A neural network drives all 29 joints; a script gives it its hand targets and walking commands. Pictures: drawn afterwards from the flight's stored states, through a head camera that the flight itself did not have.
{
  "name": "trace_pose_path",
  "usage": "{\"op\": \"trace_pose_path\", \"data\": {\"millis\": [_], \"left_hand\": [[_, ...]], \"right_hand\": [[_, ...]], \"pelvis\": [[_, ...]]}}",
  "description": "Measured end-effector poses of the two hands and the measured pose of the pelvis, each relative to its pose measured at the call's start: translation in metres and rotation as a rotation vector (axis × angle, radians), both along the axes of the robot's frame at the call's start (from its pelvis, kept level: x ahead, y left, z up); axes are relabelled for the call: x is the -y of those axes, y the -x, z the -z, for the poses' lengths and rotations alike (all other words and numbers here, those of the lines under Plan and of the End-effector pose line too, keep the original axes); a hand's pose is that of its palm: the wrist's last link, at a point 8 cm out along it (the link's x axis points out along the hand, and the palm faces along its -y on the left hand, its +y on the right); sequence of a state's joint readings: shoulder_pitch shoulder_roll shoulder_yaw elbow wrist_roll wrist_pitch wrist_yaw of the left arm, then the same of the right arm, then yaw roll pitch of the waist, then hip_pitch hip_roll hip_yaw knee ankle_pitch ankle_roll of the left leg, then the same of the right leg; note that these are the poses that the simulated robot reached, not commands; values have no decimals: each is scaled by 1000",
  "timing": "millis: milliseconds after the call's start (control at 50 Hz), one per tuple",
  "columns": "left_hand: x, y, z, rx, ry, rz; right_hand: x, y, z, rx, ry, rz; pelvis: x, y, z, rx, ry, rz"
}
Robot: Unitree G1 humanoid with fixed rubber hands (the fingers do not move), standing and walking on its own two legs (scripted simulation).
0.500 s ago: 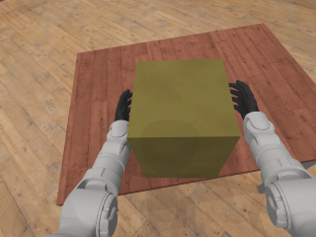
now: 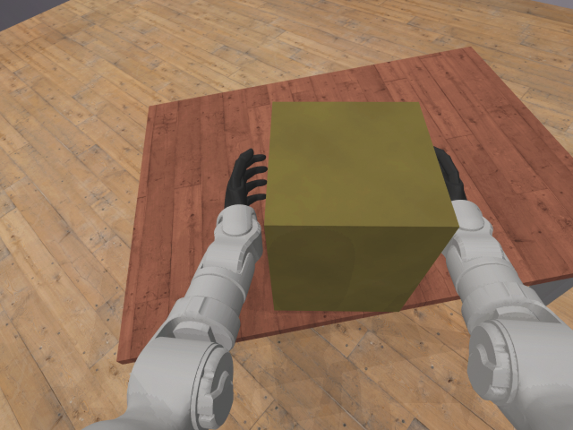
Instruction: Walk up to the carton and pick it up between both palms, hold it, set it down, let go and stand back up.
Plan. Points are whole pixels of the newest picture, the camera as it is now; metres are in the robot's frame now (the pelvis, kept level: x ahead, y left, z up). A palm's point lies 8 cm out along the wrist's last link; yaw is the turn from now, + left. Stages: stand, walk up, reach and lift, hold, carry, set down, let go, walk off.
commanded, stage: reach and lift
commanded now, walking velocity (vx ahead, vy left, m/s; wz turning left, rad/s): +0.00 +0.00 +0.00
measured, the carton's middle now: (340, 214) +0.44 -0.07 +0.02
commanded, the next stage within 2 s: none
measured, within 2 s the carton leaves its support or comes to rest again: leaves its support in 1.50 s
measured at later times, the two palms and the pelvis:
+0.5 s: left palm (210, 222) +0.43 +0.12 +0.06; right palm (420, 198) +0.43 -0.18 +0.06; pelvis +0.01 -0.03 +0.01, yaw +4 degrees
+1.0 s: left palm (214, 218) +0.43 +0.11 +0.06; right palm (420, 198) +0.43 -0.19 +0.06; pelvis +0.01 -0.01 +0.00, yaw +2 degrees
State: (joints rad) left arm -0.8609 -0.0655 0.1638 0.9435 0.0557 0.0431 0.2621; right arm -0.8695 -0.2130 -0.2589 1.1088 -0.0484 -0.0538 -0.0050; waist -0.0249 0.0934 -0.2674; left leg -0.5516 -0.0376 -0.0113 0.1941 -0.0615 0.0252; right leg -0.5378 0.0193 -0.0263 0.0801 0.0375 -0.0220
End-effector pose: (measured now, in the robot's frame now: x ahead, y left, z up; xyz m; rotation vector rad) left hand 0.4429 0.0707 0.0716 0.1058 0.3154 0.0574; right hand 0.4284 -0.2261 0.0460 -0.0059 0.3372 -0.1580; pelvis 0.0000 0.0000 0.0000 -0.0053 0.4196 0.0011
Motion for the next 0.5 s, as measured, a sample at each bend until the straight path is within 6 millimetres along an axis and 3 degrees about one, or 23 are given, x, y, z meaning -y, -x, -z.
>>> {"op": "trace_pose_path", "data": {"millis": [80, 180, 300, 500], "left_hand": [[-2, -2, 3, 14, 58, -3], [-24, 6, 6, 80, 74, -38], [-47, 17, 11, 62, 27, -61], [-44, 17, 11, 66, 32, -40]], "right_hand": [[0, 1, -11, 58, 44, 12], [-25, -3, -23, 126, 48, -10], [-47, -5, -24, 115, 75, -68], [-44, 3, -16, 113, 101, -57]], "pelvis": [[5, 6, -1, 39, -9, 61], [10, 8, -2, 67, -15, 59], [18, 4, -3, 90, -9, 1], [31, -10, -6, 160, -11, -67]]}}
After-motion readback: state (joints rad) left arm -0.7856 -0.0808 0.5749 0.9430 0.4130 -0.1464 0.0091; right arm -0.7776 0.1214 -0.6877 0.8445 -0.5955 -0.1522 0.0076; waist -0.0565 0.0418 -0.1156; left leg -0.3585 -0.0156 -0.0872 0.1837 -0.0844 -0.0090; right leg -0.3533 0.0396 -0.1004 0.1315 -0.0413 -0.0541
